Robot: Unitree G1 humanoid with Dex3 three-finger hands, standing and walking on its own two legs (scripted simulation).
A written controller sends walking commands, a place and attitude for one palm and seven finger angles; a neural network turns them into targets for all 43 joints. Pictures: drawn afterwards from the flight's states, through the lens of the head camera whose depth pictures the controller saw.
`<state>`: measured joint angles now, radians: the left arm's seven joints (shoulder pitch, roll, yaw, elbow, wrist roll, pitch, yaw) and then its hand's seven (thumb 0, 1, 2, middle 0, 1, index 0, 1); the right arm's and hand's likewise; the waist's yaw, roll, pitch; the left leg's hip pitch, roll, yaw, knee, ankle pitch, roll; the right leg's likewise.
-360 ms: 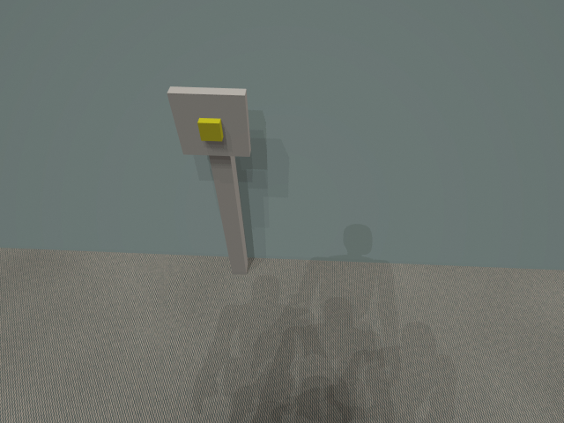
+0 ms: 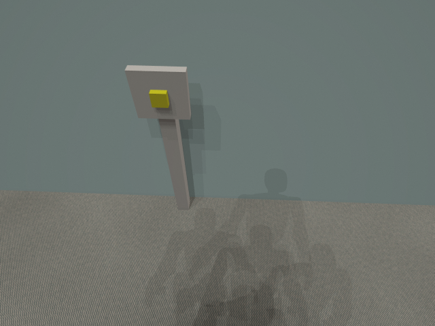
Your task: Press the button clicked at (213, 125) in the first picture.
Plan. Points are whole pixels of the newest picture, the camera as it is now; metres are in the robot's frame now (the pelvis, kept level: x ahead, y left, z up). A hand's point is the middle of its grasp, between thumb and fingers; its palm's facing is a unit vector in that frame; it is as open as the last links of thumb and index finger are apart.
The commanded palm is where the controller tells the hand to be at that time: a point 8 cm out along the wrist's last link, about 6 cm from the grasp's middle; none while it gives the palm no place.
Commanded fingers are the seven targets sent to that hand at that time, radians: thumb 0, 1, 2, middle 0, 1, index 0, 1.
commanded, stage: look at it before walking up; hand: left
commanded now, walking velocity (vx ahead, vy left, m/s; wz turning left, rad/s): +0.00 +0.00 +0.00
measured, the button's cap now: (159, 98) +0.75 +0.22 -0.03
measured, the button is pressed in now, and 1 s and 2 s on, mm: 0 0 0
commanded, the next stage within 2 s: take the last steps up to it in 0.58 s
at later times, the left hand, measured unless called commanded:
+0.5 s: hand out of the picture +0.07 +0.22 -0.16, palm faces +0.00 -0.96 -0.29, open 7.4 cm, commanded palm none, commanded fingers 0.00 0.90 0.90 -0.20 -0.30 -0.20 -0.30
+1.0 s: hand out of the picture +0.05 +0.20 -0.19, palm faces +0.06 -0.98 -0.19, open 7.4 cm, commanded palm none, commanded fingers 0.00 0.90 0.90 -0.20 -0.30 -0.20 -0.30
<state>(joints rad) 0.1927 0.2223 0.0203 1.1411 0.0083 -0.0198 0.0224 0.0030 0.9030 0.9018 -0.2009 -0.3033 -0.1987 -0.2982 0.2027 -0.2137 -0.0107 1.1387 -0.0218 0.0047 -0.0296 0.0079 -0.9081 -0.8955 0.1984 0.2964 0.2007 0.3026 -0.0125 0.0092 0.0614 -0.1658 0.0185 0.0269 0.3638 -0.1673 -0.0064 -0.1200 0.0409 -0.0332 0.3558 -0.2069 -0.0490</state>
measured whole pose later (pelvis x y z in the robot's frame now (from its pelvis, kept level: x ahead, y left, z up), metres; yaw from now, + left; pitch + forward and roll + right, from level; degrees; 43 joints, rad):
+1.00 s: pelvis +0.06 +0.01 -0.01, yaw +1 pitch -1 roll -2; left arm 0.28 0.20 0.04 1.14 0.02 -0.01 0.01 0.00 0.90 0.90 -0.20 -0.30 -0.20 -0.30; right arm 0.29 -0.18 0.00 1.16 -0.03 0.01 -0.01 0.01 -0.91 -0.90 0.20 0.30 0.20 0.30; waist -0.01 0.00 0.01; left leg -0.19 0.05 0.05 0.56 -0.35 0.00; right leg -0.07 0.05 -0.06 0.43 -0.35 -0.05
